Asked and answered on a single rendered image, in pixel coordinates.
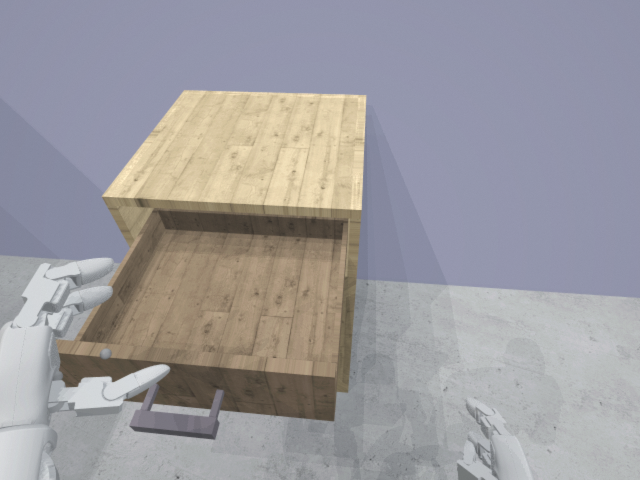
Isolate drawer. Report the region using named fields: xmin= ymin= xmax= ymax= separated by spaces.
xmin=56 ymin=208 xmax=348 ymax=421

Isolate robot left hand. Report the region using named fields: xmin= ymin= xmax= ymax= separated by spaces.
xmin=0 ymin=258 xmax=170 ymax=429

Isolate handle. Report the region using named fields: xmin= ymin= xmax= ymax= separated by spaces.
xmin=129 ymin=384 xmax=225 ymax=440

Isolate left robot forearm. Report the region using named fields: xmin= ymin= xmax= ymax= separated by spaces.
xmin=0 ymin=424 xmax=60 ymax=480

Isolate robot right hand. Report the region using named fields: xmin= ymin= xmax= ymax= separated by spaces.
xmin=457 ymin=397 xmax=534 ymax=480

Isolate cabinet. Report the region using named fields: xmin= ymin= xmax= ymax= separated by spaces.
xmin=102 ymin=90 xmax=366 ymax=393

